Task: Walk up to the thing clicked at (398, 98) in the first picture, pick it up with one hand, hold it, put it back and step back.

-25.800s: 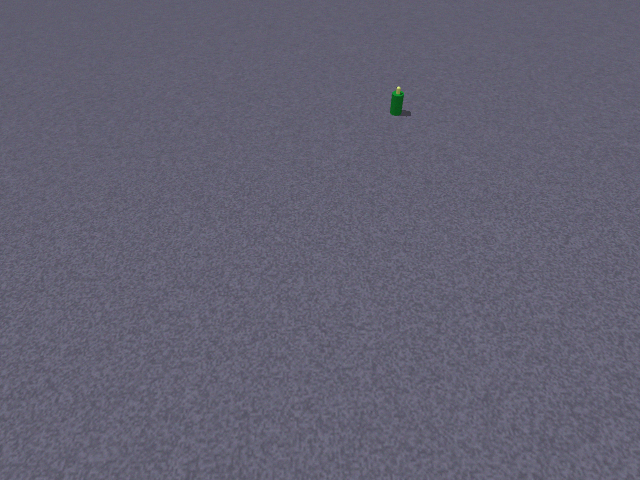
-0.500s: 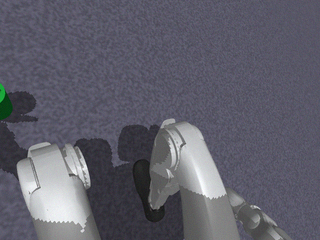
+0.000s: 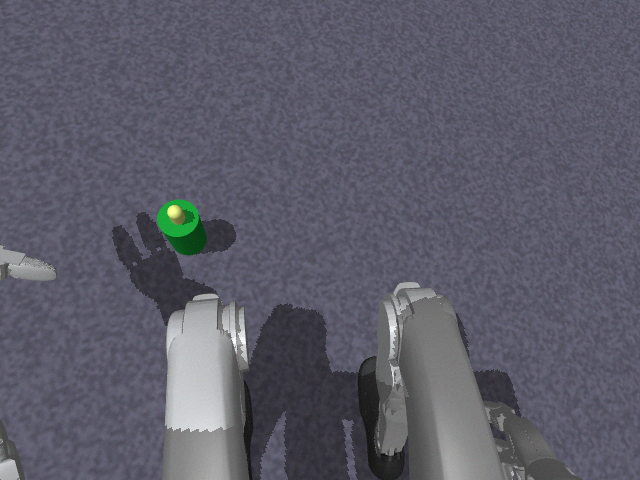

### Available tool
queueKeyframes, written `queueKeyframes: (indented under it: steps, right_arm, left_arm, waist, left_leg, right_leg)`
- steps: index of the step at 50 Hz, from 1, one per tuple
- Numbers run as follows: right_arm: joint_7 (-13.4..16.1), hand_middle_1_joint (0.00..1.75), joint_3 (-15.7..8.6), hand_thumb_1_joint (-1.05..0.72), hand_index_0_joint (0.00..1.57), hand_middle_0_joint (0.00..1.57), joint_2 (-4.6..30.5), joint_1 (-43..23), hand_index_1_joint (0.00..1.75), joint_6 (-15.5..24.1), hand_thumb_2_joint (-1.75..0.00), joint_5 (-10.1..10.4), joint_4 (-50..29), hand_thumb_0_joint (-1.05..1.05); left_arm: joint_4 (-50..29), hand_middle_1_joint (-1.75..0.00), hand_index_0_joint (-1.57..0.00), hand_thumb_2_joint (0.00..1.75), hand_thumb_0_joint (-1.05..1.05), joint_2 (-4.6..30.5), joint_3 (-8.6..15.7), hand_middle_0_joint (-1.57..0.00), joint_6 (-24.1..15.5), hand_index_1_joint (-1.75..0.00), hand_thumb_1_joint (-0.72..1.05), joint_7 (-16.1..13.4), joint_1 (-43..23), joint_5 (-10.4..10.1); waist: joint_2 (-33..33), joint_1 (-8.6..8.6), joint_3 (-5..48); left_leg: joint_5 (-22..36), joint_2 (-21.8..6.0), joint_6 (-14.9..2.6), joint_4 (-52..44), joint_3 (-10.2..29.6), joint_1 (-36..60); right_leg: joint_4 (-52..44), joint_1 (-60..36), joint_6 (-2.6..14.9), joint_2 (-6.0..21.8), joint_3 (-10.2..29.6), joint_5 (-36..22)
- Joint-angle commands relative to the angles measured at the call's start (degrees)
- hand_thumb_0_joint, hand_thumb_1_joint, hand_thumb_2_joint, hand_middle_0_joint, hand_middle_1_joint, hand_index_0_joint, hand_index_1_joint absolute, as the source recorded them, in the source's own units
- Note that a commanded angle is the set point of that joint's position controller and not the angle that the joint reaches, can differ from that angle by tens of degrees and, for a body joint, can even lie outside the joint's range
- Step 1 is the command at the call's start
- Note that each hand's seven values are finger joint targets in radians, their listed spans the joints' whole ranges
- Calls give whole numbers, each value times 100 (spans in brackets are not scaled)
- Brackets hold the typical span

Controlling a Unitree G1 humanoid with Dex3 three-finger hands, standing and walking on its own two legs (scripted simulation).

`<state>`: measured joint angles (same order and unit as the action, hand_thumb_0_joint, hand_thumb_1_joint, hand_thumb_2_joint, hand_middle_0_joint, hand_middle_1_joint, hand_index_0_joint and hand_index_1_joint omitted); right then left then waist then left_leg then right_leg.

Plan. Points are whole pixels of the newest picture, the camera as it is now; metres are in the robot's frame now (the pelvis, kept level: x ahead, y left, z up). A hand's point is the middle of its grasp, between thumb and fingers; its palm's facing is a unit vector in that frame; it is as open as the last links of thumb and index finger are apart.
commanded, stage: home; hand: left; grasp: from the side
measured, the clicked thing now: (182, 225) +0.47 +0.23 -0.29
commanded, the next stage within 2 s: none
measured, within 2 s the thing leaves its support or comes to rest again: neither
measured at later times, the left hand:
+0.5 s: hand out of the picture +0.29 +0.27 +0.13, palm faces +0.22 -0.88 -0.42, open 17.3 cm
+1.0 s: hand out of the picture +0.25 +0.19 +0.29, palm faces +0.23 -0.92 -0.31, open 17.6 cm
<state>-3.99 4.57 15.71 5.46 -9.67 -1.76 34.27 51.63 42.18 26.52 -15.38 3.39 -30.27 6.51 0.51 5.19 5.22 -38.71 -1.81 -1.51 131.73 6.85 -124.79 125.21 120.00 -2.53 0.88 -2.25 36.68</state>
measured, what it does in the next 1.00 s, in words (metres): rises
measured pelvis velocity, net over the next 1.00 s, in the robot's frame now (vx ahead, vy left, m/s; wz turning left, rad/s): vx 0.10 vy -0.01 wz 0.13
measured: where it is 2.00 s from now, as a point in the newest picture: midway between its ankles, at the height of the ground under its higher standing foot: (310, 451)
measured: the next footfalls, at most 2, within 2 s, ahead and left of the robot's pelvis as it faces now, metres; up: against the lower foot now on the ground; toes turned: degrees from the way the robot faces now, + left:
none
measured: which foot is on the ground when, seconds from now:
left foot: down 0.00-1.00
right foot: down 0.00-1.00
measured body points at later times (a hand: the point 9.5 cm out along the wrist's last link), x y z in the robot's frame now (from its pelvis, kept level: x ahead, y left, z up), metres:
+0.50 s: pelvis +0.05 -0.02 +0.23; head +0.18 +0.02 +0.65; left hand +0.28 +0.31 +0.16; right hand +0.25 -0.25 +0.13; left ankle +0.08 +0.12 -0.34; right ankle +0.12 -0.15 -0.34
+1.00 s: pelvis +0.10 -0.01 +0.34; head +0.12 -0.01 +0.79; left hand +0.23 +0.24 +0.32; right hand +0.29 -0.23 +0.27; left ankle +0.08 +0.12 -0.34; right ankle +0.11 -0.15 -0.34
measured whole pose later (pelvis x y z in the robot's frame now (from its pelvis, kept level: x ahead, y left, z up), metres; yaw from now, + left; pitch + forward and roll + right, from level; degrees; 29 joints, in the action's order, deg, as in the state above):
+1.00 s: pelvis +0.10 -0.01 +0.34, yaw +7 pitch +10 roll -2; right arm 10.5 1.7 11.7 16.2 3.1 1.9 26.7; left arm -2.1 11.9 -1.3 15.8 -9.9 27.6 -0.9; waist -2.7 1.6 8.6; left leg -28.8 -2.9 1.1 57.7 1.5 -38.9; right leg 54.7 37.1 -1.6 1.8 -2.6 27.4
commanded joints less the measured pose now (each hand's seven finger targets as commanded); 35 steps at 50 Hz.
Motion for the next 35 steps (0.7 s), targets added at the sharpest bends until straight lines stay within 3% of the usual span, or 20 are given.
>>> queueKeyframes:
  steps: [1, 4, 7, 8, 9, 10, 14, 15, 18, 20, 25, 29, 31, 33, 35]
  right_arm:
    - [185, 30, -819, -90, 20, 20, 1390, 625, 30, 113, -90, 215, -629, 0]
    - [327, 30, -846, -90, 20, 20, 1241, 567, 30, 115, -90, 370, -802, 0]
    - [477, 30, -846, -90, 20, 20, 1107, 528, 30, 188, -90, 438, -901, 0]
    - [537, 30, -841, -90, 20, 20, 1030, 554, 30, 223, -90, 453, -907, 0]
    - [595, 30, -854, -90, 20, 20, 1029, 478, 30, 253, -90, 454, -957, 0]
    - [635, 30, -820, -90, 20, 20, 898, 528, 30, 279, -90, 439, -924, 0]
    - [805, 30, -820, -90, 20, 20, 763, 498, 30, 481, -90, 428, -972, 0]
    - [826, 30, -809, -90, 20, 20, 715, 532, 30, 530, -90, 420, -1010, 0]
    - [896, 30, -786, -90, 20, 20, 660, 553, 30, 678, -90, 451, -1073, 0]
    - [932, 30, -775, -89, 20, 20, 622, 573, 30, 776, -90, 458, -1075, 0]
    - [1067, 30, -711, -90, 20, 20, 522, 692, 30, 964, -90, 456, -1127, 0]
    - [1202, 30, -687, -90, 20, 20, 490, 749, 30, 1091, -90, 472, -1188, 0]
    - [1266, 30, -642, -90, 20, 20, 393, 802, 30, 1132, -90, 451, -1232, 0]
    - [1324, 30, -660, -90, 20, 20, 417, 825, 30, 1189, -90, 437, -1282, 0]
    - [1386, 30, -651, -90, 20, 20, 371, 880, 30, 1232, -90, 425, -1322, 0]
  left_arm:
    - [-2056, -6, -6, 6, 0, 710, -179, -6, 279, -6, -54, -202, -326, -162]
    - [-3240, -7, -6, 8, 0, 792, -135, -6, 611, -7, -52, -394, 407, -261]
    - [-3836, -7, -6, 9, 0, 744, -80, -6, 876, -7, -49, -630, 733, -313]
    - [-3848, -6, -6, 7, 0, 685, -40, -6, 962, -6, -52, -693, 1043, -311]
    - [-3794, -6, -5, 7, 0, 627, -25, -5, 1021, -6, -53, -751, 1214, -314]
    - [-4059, -6, -6, 8, 0, 426, -176, -6, 1051, -6, -52, -798, 1158, -338]
    - [-3493, -5, -5, 5, 0, -336, -548, -5, 1337, -5, -56, -936, 2139, -413]
    - [-3796, -6, -5, 7, 0, -468, -657, -5, 1355, -6, -53, -949, 1976, -441]
    - [-3718, -6, -5, 8, 0, -822, -913, -5, 1531, -6, -52, -1012, 2457, -518]
    - [-3724, -6, -5, 7, 0, -1040, -1088, -5, 1652, -6, -53, -1042, 2673, -545]
    - [-4207, -5, -5, 6, 0, -1204, -1293, -5, 1948, -5, -55, -1222, 3148, -593]
    - [-4331, -5, -5, 5, 0, -1537, -1564, -5, 2225, -5, -55, -1334, 3778, -631]
    - [-4837, -5, -5, 5, 0, -1624, -1719, -5, 2306, -5, -57, -1384, 3785, -647]
    - [-4733, -5, -5, 5, 0, -1887, -1913, -5, 2487, -5, -56, -1414, 4445, -653]
    - [-5157, -5, -5, 4, 0, -1975, -2034, -5, 2586, -5, -57, -1442, 4553, -675]
  waist:
    - [-1054, -78, 3900]
    - [-1099, -337, 4062]
    - [-991, -279, 3892]
    - [-1029, -322, 3946]
    - [-1005, -292, 3733]
    - [-1069, -283, 3792]
    - [-749, -179, 3226]
    - [-717, -142, 3247]
    - [-545, -227, 2978]
    - [-517, -167, 2847]
    - [-533, -290, 2663]
    - [-441, -283, 2216]
    - [-561, -275, 2188]
    - [-501, -250, 1979]
    - [-566, -249, 1837]
  left_leg:
    - [43, 32, 31, -2789, -61, 3531]
    - [-71, -13, 42, -3391, 7, 4135]
    - [-77, -4, 28, -3803, -83, 4407]
    - [294, -6, 40, -3856, -161, 4657]
    - [292, -8, 44, -4002, -147, 4783]
    - [537, 2, 50, -4066, -235, 4899]
    - [1063, 43, 18, -4424, -455, 5211]
    - [1106, 54, 12, -4555, -479, 5293]
    - [1035, 64, 29, -5032, -534, 5702]
    - [1138, 71, 37, -5330, -532, 6036]
    - [1740, 73, 84, -6073, -547, 6961]
    - [2017, 74, 104, -6664, -572, 7554]
    - [2197, 85, 118, -6920, -609, 7901]
    - [2463, 80, 125, -7173, -615, 8208]
    - [2625, 83, 134, -7410, -653, 8515]
  right_leg:
    - [-1957, -1908, 445, -228, -401, -215]
    - [-2382, -2471, 424, -206, -308, -140]
    - [-2874, -3064, 402, -177, -182, -123]
    - [-3003, -3276, 409, -168, -139, -385]
    - [-3147, -3287, 409, -158, -114, -357]
    - [-3294, -3597, 409, -153, -72, -552]
    - [-4020, -4345, 392, -138, -5, -984]
    - [-4184, -4571, 391, -125, -1, -1031]
    - [-4770, -5205, 371, -90, 69, -954]
    - [-5093, -5523, 364, -81, 65, -1076]
    - [-5754, -6460, 349, -71, 12, -1637]
    - [-6320, -7121, 328, -70, -1, -1896]
    - [-6596, -7497, 311, -64, -2, -2089]
    - [-6838, -7782, 298, -86, -43, -2326]
    - [-7089, -8072, 286, -87, -42, -2491]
